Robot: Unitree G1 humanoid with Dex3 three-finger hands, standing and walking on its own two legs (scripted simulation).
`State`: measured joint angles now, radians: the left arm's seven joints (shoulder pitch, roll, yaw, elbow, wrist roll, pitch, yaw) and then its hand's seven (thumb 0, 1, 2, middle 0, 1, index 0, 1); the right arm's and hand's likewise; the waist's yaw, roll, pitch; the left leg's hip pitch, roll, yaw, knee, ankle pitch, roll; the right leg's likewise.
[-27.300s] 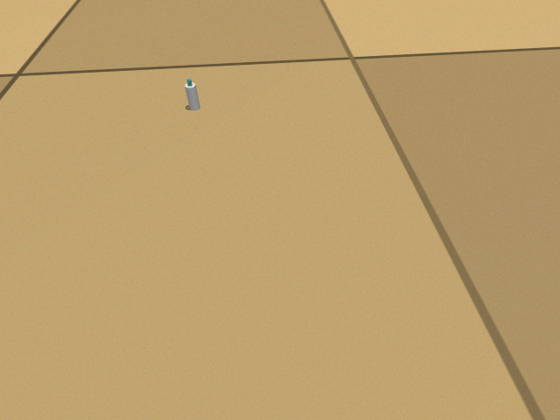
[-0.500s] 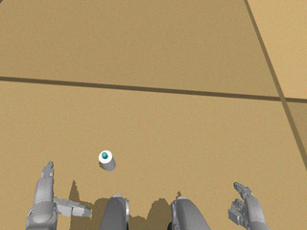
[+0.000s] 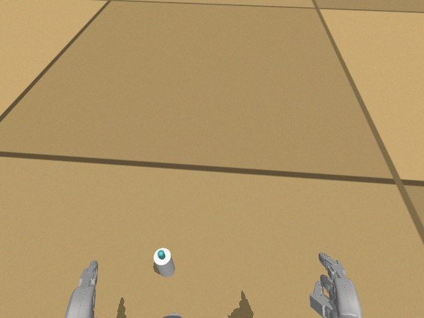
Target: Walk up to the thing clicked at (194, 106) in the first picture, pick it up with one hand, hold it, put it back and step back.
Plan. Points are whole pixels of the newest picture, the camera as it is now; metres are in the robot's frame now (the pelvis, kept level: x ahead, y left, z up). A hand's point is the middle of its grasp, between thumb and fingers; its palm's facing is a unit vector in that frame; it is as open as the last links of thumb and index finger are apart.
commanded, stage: home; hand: left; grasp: from the side
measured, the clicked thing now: (164, 261) +0.43 +0.20 -0.61
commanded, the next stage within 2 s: stand in 1.50 s
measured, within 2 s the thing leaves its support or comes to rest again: neither
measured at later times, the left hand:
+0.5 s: hand (126, 309) +0.17 +0.17 -0.05, palm faces +0.09 -0.95 -0.29, open 17.5 cm
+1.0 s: hand (124, 310) +0.16 +0.17 -0.05, palm faces +0.10 -0.95 -0.29, open 17.4 cm
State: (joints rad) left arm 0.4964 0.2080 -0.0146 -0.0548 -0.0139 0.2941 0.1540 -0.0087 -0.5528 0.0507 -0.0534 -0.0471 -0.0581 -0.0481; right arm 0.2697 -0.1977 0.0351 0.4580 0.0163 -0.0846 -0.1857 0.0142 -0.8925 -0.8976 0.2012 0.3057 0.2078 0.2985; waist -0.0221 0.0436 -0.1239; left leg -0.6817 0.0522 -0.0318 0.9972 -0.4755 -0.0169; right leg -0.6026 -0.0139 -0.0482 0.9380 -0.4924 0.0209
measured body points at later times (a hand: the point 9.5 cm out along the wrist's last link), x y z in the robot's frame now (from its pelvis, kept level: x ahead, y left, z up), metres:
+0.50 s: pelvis +0.00 -0.01 +0.00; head +0.02 -0.01 +0.45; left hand +0.16 +0.22 -0.03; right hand +0.15 -0.26 -0.07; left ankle +0.01 +0.12 -0.68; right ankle -0.01 -0.14 -0.68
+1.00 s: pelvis +0.00 -0.01 +0.01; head +0.02 -0.01 +0.45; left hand +0.15 +0.22 -0.03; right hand +0.16 -0.25 -0.07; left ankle +0.01 +0.12 -0.68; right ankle -0.01 -0.14 -0.68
